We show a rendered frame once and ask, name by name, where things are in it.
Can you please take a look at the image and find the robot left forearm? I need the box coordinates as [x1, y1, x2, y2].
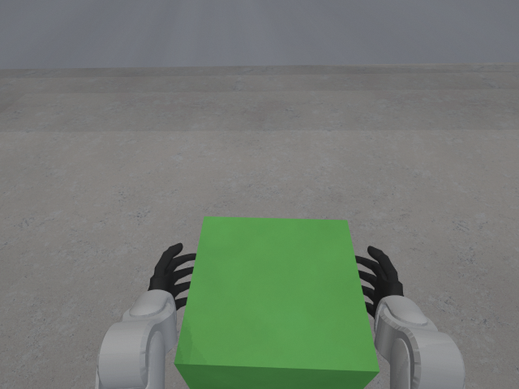
[95, 289, 178, 389]

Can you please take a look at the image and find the robot right forearm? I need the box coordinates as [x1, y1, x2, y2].
[374, 295, 465, 389]

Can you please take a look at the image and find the carton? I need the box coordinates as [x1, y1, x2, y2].
[174, 216, 380, 389]

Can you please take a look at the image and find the robot left hand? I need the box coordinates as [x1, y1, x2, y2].
[148, 243, 196, 310]

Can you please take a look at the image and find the robot right hand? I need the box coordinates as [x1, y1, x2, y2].
[355, 246, 404, 319]

